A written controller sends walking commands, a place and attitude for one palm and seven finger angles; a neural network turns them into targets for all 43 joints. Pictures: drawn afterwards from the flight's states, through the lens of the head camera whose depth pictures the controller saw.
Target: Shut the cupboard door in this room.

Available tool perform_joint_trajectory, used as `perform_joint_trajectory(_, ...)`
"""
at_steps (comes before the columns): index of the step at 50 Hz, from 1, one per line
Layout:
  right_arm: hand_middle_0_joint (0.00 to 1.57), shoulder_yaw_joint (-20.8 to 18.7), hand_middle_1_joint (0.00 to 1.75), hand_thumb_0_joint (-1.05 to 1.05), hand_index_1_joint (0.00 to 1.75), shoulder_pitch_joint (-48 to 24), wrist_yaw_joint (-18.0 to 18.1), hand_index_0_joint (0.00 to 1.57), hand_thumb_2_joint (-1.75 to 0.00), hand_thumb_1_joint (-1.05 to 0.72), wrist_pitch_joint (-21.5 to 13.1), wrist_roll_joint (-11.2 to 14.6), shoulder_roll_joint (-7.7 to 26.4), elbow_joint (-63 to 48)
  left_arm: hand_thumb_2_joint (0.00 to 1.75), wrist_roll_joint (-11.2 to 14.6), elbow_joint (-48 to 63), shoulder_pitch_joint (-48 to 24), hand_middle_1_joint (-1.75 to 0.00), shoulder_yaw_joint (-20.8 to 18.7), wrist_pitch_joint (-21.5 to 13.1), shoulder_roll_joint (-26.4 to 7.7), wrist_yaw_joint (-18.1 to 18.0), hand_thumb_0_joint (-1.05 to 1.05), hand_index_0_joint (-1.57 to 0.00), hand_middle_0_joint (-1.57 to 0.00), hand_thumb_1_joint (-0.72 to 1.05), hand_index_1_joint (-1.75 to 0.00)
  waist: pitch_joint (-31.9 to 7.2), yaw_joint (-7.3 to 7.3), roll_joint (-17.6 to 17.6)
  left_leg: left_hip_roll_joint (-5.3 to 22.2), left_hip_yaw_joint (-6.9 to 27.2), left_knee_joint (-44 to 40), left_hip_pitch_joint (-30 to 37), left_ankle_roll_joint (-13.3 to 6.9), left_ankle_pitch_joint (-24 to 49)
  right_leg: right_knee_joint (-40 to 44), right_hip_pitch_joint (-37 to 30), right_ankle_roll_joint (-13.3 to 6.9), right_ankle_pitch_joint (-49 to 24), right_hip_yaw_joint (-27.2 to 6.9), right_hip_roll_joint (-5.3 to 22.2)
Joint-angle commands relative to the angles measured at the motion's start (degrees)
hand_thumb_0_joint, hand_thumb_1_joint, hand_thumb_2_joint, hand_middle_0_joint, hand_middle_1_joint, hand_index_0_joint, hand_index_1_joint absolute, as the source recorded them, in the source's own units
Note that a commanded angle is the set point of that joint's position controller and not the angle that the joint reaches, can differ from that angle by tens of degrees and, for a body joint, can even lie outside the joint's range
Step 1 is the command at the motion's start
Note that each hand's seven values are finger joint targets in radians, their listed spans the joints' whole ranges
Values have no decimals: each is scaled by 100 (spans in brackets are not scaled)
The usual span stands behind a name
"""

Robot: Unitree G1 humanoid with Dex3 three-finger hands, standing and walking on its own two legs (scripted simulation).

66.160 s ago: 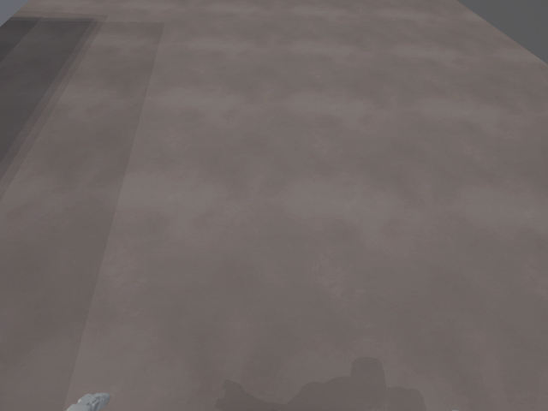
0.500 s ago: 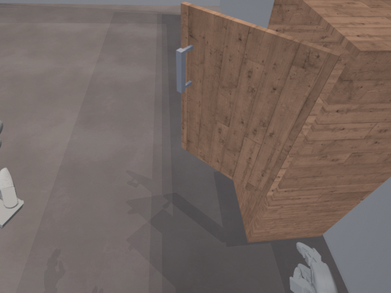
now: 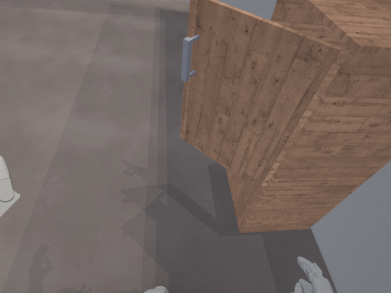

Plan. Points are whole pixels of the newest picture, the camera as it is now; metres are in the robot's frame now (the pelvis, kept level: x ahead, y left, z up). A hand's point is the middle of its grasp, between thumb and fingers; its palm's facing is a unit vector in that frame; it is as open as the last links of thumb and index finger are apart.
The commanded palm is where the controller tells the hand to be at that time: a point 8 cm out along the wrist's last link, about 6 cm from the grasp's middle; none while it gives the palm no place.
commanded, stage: step back with the hand held close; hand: left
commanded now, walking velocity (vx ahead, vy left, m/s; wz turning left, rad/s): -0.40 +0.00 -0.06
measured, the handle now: (190, 58) +0.77 +0.04 +0.09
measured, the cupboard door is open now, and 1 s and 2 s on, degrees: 46 46 46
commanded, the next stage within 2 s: stop stepping back and stand still in 0.22 s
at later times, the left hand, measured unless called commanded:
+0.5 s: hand out of the picture +0.11 +0.27 +0.19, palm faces +0.41 -0.82 -0.40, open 7.4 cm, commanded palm +0.06 +0.29 +0.19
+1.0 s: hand out of the picture +0.07 +0.30 +0.18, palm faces +0.47 -0.84 -0.28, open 7.4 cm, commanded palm +0.01 +0.33 +0.19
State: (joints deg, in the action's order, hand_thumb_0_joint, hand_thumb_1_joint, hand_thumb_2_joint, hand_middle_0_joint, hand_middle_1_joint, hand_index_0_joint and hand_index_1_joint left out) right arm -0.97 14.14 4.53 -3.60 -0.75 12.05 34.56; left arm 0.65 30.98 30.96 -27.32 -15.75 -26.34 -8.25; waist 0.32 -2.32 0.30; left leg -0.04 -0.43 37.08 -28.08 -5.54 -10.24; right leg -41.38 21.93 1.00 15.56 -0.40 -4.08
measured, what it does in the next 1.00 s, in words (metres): walks backwards: right foot, then left foot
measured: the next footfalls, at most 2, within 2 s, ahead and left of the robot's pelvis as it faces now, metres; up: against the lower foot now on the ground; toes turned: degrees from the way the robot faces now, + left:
right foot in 0.14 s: -0.13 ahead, -0.14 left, +0.00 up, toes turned -3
left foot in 0.46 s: -0.07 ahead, +0.13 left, +0.00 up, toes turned -4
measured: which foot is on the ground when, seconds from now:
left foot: down 0.00-0.32, up 0.34-0.44, down 0.46-1.00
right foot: up 0.00-0.12, down 0.14-0.90, up 0.92-1.00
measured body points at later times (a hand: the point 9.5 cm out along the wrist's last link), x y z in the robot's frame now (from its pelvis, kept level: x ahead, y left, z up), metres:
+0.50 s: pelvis -0.10 +0.00 +0.00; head -0.13 +0.04 +0.45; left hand +0.08 +0.31 +0.21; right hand +0.03 -0.27 -0.06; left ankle +0.00 +0.07 -0.72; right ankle -0.17 -0.13 -0.72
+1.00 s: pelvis -0.16 +0.04 +0.00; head -0.20 +0.07 +0.45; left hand +0.04 +0.35 +0.19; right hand -0.04 -0.21 -0.07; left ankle -0.05 +0.10 -0.72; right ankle -0.17 -0.09 -0.70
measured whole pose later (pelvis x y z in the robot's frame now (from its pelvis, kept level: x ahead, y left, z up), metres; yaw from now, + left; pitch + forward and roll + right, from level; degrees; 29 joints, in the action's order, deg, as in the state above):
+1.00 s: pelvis -0.16 +0.04 +0.00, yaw -5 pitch -4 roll -2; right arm 1.3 14.6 5.0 -5.2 -0.8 10.2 39.7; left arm 2.4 22.4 23.1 -24.7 -8.0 -21.1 -10.2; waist -2.2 -1.0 -1.6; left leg -1.3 -0.9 33.3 -20.3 -3.5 -9.6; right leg -45.4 16.1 -0.8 26.3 0.0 -2.7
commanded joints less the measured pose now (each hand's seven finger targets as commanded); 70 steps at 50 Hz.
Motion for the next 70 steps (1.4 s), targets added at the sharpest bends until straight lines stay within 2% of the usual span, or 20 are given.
perform_joint_trajectory(1, 20, -287, 30, 0, 30, -656, 12, 20, -90, -90, -481, -52, 819, -752, 90, 184, 1123, 85, -30, -701, -444, -777, -58, 0, -20, -20, 90, -30, -639, 252, 1042, 1599, 1850, -2437, -543, -230, -1716, 106, -1377, -71, 793, -117, -68)
perform_joint_trajectory(6, 20, -259, 30, 0, 30, -617, -38, 20, -90, -90, -613, -85, 824, -289, 90, 295, 1122, -341, -30, -364, -517, -813, 23, 0, -20, -20, 90, -30, -1489, 312, 1061, 1400, 1243, -1483, 2531, 153, 2844, 2015, -515, -26, -17, -117, 99)
perform_joint_trajectory(9, 20, -302, 30, 0, 30, -704, -103, 20, -90, -90, -556, -25, 774, -339, 90, 322, 1341, -562, -30, -352, -436, -885, 70, 0, -20, -20, 90, -30, -2184, 334, 1009, 1239, 822, -1220, 3437, 220, 3843, 1975, -520, 85, -400, -27, 61)
perform_joint_trajectory(14, 20, -216, 30, 0, 30, -1051, -105, 20, -90, -90, -231, 215, 530, -928, 90, 588, 1625, 337, -30, -950, -255, -1359, 127, 0, -20, -20, 90, -30, -1962, 261, -437, 501, -20, -658, 2719, 470, 804, 2258, -185, 84, -1211, -212, 831)
perform_joint_trajectory(18, 20, -117, 30, 0, 30, -926, 69, 20, -90, -90, -20, 44, 489, -800, 90, 558, 1013, 627, -30, -926, 47, -1277, -38, 0, -20, -20, 90, -30, -483, 118, -252, 69, 289, 1273, 1552, 737, -731, 2739, 1249, -1033, 409, -1233, 2075)
perform_joint_trajectory(23, 20, -75, 30, 0, 30, -665, 280, 20, -90, -90, -265, 136, 798, -681, 90, 254, 213, -934, -30, -279, 246, -906, -234, 0, -20, -20, 90, -30, 416, 89, 75, 459, 766, -1076, 1188, 378, -372, 2241, 280, -282, 484, -390, 831)
perform_joint_trajectory(27, 20, -33, 30, 0, 30, -760, 253, 20, -90, -90, -510, 94, 842, -712, 90, 169, 865, -1155, -30, -97, 107, -799, -177, 0, -20, -20, 90, -30, -52, 177, 1438, 1039, 2234, -3480, 216, 412, -3494, 933, -1214, -110, 967, 1, -32)
perform_joint_trajectory(33, 20, -45, 30, 0, 30, -570, 19, 20, -90, -90, -611, 1, 637, -767, 90, 227, 1492, 132, -30, -342, 169, -938, -109, 0, -20, -20, 90, -30, -1026, 229, 1070, 381, 741, -2518, 685, 808, -1836, 2031, -2029, -306, 694, 173, 112)
perform_joint_trajectory(37, 20, -195, 30, 0, 30, -433, 29, 20, -90, -90, -361, -52, 665, -590, 90, 378, 933, 538, -30, -821, 277, -1132, -195, 0, -20, -20, 90, -30, -781, 155, -584, -28, 204, 248, 1583, 711, -916, 2987, 152, -1083, 2420, -1173, 1430)
perform_joint_trajectory(40, 20, -121, 30, 0, 30, -416, 57, 20, -90, -90, -204, 14, 647, -482, 90, 298, 650, -508, -30, -466, 331, -882, -293, 0, -20, -20, 90, -30, 108, 11, -755, 272, 293, 1043, 608, 585, -964, 2890, 450, -1272, 2685, -1492, 1992)
perform_joint_trajectory(43, 20, -72, 30, 0, 30, -535, 174, 20, -90, -90, -296, 33, 776, -403, 90, 133, 251, -1551, -30, 10, 390, -666, -286, 0, -20, -20, 90, -30, 640, -41, 153, 438, 504, -766, 1100, 372, -1666, 1591, 829, -657, 2543, -282, 1085)
perform_joint_trajectory(45, 20, -18, 30, 0, 30, -605, 180, 20, -90, -90, -469, 96, 816, -545, 90, 164, 543, -1709, -30, 102, 291, -602, -273, 0, -20, -20, 90, -30, 329, 21, 1876, 1436, 2875, -2925, 900, -19, -3765, -333, 405, -158, 1574, 289, 78)
perform_joint_trajectory(47, 20, -5, 30, 0, 30, -759, 126, 20, -90, -90, -578, 23, 695, -551, 90, 127, 748, -1400, -30, -178, 277, -897, -195, 0, -20, -20, 90, -30, 95, 171, 1454, 1551, 3178, -3447, 446, 225, -4102, -998, -95, -183, 1246, -70, 66)
perform_joint_trajectory(49, 20, 9, 30, 0, 30, -795, 9, 20, -90, -90, -599, -19, 581, -602, 90, 133, 1067, -912, -30, -68, 270, -732, -137, 0, -20, -20, 90, -30, -131, 254, 893, 1449, 2377, -3349, 304, 289, -3303, -503, -684, -203, 1050, 50, 91)
perform_joint_trajectory(53, 20, 9, 30, 0, 30, -684, -59, 20, -90, -90, -456, -40, 559, -739, 90, 129, 1274, -53, -30, -251, 311, -788, -130, 0, -20, -20, 90, -30, -331, 223, 1312, 799, 947, -2818, -187, 550, -2722, 1418, -2073, -282, 821, 438, 10)
perform_joint_trajectory(57, 20, -68, 30, 0, 30, -454, -42, 20, -90, -90, -268, -110, 524, -664, 90, 207, 1040, -236, -30, -654, 312, -1096, -195, 0, -20, -20, 90, -30, -612, 125, -115, 180, 263, -262, 750, 670, -894, 2887, -835, -983, 1555, -1514, 1562)
perform_joint_trajectory(59, 20, -96, 30, 0, 30, -396, -10, 20, -90, -90, -216, 20, 549, -585, 90, 248, 690, -338, -30, -444, 369, -827, -253, 0, -20, -20, 90, -30, -378, 111, -524, 180, 283, 379, 749, 622, -676, 2992, -366, -1156, 1832, -1824, 1894)
perform_joint_trajectory(64, 20, -58, 30, 0, 30, -623, 93, 20, -90, -90, -299, 120, 679, -563, 90, 149, 387, -777, -30, -27, 340, -633, -260, 0, -20, -20, 90, -30, 76, 155, -12, 390, 372, -848, 1390, 423, -393, 2377, -51, -509, 1037, -854, 1163)
perform_joint_trajectory(65, 20, -330, 30, 0, 30, -738, -494, 20, -90, -90, -626, -14, 1790, 555, 90, -356, -3634, -766, -30, 2100, 1176, 271, 652, 0, -20, -20, 90, -30, 281, -46, 519, 931, 1072, -200, 1116, 264, 1359, 1032, 545, -449, -309, 62, 1245)
perform_joint_trajectory(70, 20, -162, 30, 0, 30, -524, -343, 20, -90, -90, -4, -120, 1585, 400, 90, -207, -4728, -1325, -30, 2117, 1661, 383, 827, 0, -20, -20, 90, -30, -119, 249, -227, 1454, 2513, -1935, 130, -419, -161, -306, -472, -233, 1238, -248, 514)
